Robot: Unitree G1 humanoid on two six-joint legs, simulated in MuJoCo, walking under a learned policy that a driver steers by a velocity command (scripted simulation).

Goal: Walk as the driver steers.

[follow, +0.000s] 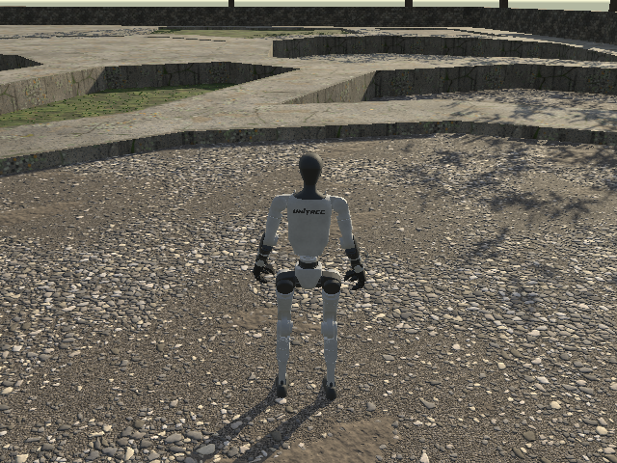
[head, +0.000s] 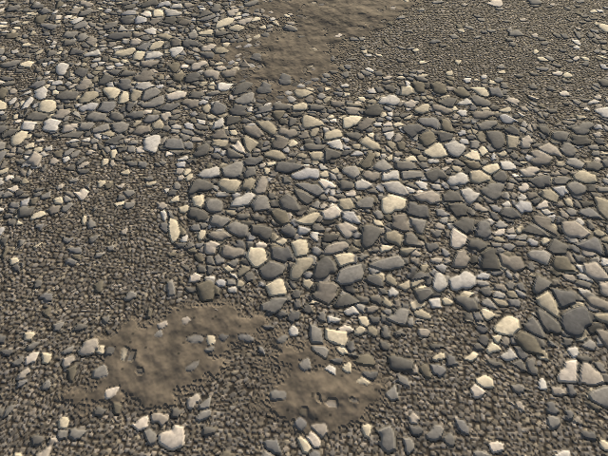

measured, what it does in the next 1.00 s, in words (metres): walks ahead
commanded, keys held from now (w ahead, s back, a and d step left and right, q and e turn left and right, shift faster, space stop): no key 0.48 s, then w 0.52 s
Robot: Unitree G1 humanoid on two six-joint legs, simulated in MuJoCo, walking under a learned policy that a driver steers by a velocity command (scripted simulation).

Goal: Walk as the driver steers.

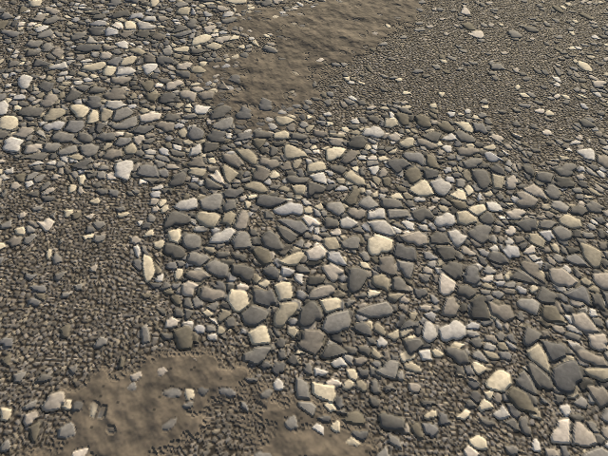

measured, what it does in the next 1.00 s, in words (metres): walks ahead: right foot, then left foot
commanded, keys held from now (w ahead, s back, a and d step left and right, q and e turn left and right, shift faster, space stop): w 1.00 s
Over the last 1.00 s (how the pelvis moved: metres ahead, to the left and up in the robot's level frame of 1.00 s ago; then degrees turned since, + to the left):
0.13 0.05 0.01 0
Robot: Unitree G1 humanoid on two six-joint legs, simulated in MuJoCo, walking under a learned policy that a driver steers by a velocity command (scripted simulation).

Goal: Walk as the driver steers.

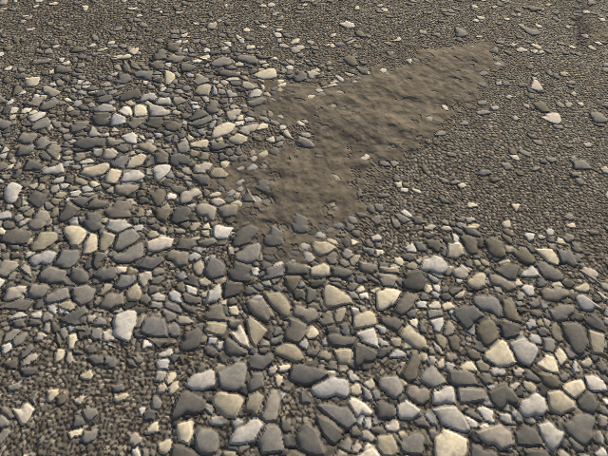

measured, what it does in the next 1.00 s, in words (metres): walks ahead, turning left: right foot, then left foot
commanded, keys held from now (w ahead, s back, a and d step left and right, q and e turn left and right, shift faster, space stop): w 0.28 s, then w+q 0.72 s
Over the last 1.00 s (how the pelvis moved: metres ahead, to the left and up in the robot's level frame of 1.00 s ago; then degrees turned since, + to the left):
0.57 0.03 0.00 0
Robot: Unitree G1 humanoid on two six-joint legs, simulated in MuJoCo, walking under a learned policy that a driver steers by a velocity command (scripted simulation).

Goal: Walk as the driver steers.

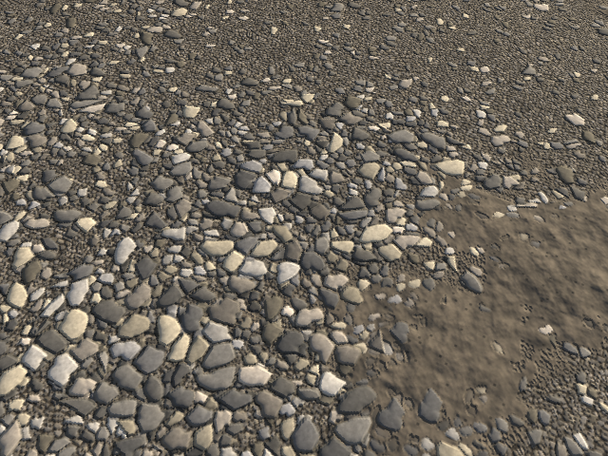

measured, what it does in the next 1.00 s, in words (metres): walks ahead, turning right: right foot, then left foot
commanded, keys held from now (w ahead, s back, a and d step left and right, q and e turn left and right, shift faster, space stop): w+q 0.12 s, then e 0.88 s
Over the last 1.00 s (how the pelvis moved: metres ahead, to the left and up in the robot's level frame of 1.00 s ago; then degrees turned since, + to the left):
0.55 0.02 -0.01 21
